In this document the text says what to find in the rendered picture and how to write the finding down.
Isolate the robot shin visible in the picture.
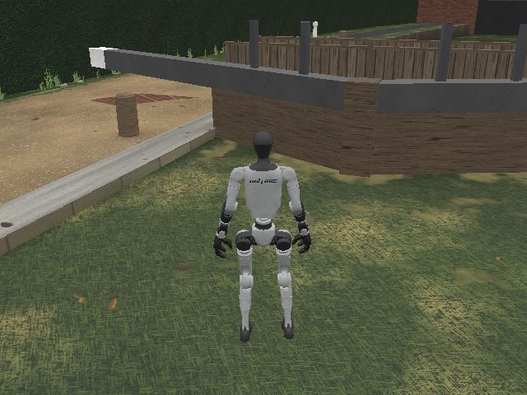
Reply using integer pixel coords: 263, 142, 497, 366
280, 272, 292, 328
239, 275, 251, 331

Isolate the robot left shin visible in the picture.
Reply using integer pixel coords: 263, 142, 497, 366
239, 275, 251, 331

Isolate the robot right forearm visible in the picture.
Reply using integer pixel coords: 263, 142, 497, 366
293, 200, 310, 236

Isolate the robot left forearm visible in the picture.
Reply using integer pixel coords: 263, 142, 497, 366
216, 200, 233, 239

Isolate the robot right shin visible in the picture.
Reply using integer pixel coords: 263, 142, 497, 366
280, 272, 292, 328

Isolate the left robot hand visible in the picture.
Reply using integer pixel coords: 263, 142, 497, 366
213, 236, 232, 258

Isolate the robot left upper arm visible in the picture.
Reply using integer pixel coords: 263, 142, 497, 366
225, 166, 246, 212

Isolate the robot right upper arm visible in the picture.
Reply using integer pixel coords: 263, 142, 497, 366
280, 166, 302, 212

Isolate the right robot hand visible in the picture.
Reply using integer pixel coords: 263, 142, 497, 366
292, 233, 311, 253

